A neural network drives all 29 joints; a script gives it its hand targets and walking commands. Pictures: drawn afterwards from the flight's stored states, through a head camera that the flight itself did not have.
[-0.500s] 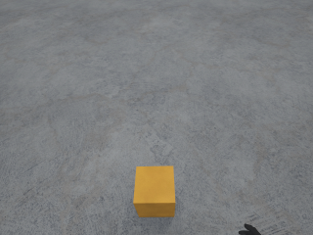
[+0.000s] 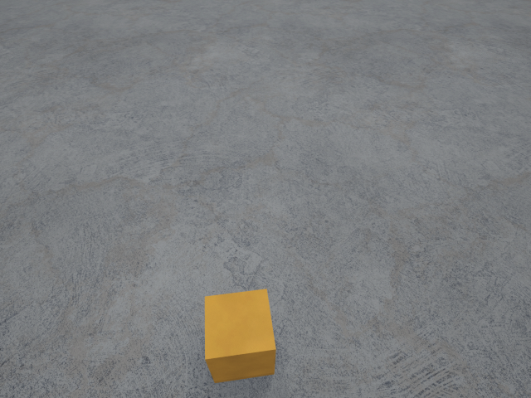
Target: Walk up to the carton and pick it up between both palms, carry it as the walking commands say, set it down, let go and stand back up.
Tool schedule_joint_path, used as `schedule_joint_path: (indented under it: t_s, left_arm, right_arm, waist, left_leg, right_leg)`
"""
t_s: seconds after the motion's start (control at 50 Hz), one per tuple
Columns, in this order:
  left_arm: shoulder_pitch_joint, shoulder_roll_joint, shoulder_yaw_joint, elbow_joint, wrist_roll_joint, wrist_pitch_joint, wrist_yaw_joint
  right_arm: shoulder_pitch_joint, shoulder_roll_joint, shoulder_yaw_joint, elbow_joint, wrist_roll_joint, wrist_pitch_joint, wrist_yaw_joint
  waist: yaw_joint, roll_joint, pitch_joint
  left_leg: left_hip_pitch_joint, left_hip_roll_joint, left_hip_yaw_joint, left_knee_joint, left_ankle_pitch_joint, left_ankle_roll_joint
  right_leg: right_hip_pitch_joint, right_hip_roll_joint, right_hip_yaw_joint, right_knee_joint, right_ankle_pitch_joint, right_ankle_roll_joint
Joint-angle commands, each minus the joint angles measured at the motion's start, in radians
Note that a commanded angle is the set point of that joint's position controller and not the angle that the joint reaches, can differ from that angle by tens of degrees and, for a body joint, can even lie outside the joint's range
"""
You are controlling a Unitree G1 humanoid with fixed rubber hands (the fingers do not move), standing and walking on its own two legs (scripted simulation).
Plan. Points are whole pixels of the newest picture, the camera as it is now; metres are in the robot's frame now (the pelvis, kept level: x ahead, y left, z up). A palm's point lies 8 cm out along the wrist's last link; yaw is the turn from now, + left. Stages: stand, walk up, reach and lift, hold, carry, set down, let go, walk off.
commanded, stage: walk up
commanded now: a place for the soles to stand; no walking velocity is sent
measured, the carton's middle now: (240, 336) +0.48 +0.08 -0.65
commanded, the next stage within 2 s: reach and lift in 0.90 s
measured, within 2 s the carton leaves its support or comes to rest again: neither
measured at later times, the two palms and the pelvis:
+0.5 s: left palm out of the picture +0.06 +0.27 -0.13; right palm out of the picture +0.02 -0.26 -0.14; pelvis +0.01 +0.01 +0.00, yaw -4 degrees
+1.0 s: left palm out of the picture +0.11 +0.27 -0.13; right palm out of the picture +0.07 -0.26 -0.15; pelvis -0.01 +0.02 -0.02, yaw +0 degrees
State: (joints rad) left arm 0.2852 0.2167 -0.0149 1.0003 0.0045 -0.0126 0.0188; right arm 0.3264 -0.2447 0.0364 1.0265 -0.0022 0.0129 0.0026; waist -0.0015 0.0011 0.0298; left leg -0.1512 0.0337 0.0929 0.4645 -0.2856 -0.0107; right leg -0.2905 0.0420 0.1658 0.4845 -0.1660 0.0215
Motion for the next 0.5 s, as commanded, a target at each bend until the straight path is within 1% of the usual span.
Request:
schedule_joint_path:
  t_s: [0.0, 0.08, 0.24, 0.26, 0.3, 0.34, 0.38, 0.44, 0.48]
  left_arm:
    - [0.022, 0.129, 0.022, -0.028, -0.001, -0.019, 0.011]
    - [0.022, 0.135, 0.017, -0.013, -0.003, -0.017, 0.013]
    - [0.021, 0.147, 0.019, -0.004, -0.002, -0.013, 0.015]
    - [0.008, 0.144, 0.019, -0.023, 0.009, -0.018, 0.018]
    - [0.006, 0.158, 0.025, -0.028, 0.008, -0.017, 0.022]
    - [0.004, 0.164, 0.028, -0.033, 0.009, -0.016, 0.025]
    - [-0.003, 0.16, 0.029, -0.038, 0.011, -0.014, 0.026]
    - [-0.01, 0.151, 0.03, -0.048, 0.013, -0.013, 0.026]
    - [-0.008, 0.146, 0.03, -0.054, 0.016, -0.013, 0.028]
  right_arm:
    - [0.001, -0.139, -0.026, -0.033, 0.002, -0.013, -0.011]
    - [-0.016, -0.141, -0.028, -0.017, 0.002, -0.007, -0.014]
    - [-0.058, -0.155, -0.034, -0.003, 0.001, 0.002, -0.017]
    - [-0.051, -0.171, -0.04, 0.013, 0.001, 0.01, -0.018]
    - [-0.056, -0.166, -0.042, 0.013, 0.0, 0.018, -0.017]
    - [-0.06, -0.166, -0.042, 0.017, -0.002, 0.021, -0.017]
    - [-0.06, -0.169, -0.045, 0.02, -0.002, 0.021, -0.017]
    - [-0.079, -0.18, -0.049, 0.018, -0.001, 0.022, -0.018]
    - [-0.097, -0.185, -0.051, 0.01, -0.002, 0.025, -0.018]
  waist:
    - [0.007, -0.018, 0.008]
    - [0.004, -0.03, 0.004]
    - [0.005, -0.03, -0.002]
    - [0.004, -0.019, 0.002]
    - [0.001, -0.042, -0.008]
    - [0.003, -0.044, -0.01]
    - [0.001, -0.037, -0.014]
    - [0.009, -0.005, -0.011]
    - [0.014, 0.004, -0.013]
  left_leg:
    - [-0.018, 0.091, -0.088, -0.108, -0.036, 0.059]
    - [0.008, 0.093, -0.075, -0.095, -0.03, 0.061]
    - [0.025, 0.099, -0.056, -0.091, -0.039, 0.067]
    - [0.011, 0.091, -0.046, -0.076, -0.026, 0.065]
    - [0.024, 0.085, -0.042, -0.062, -0.022, 0.062]
    - [0.026, 0.085, -0.041, -0.06, -0.024, 0.063]
    - [0.024, 0.093, -0.047, -0.071, -0.017, 0.069]
    - [0.005, 0.117, -0.051, -0.097, 0.015, 0.088]
    - [-0.01, 0.13, -0.045, -0.105, 0.036, 0.1]
  right_leg:
    - [-0.016, -0.074, 0.09, -0.081, 0.06, -0.052]
    - [-0.039, -0.072, 0.109, -0.079, 0.083, -0.049]
    - [-0.06, -0.063, 0.124, -0.056, 0.104, -0.045]
    - [-0.056, -0.077, 0.133, -0.059, 0.118, -0.046]
    - [-0.067, -0.085, 0.156, -0.064, 0.111, -0.052]
    - [-0.075, -0.084, 0.163, -0.059, 0.098, -0.054]
    - [-0.075, -0.077, 0.148, -0.042, 0.098, -0.052]
    - [-0.066, -0.054, 0.097, 0.015, 0.125, -0.047]
    - [-0.057, -0.048, 0.072, 0.049, 0.146, -0.047]
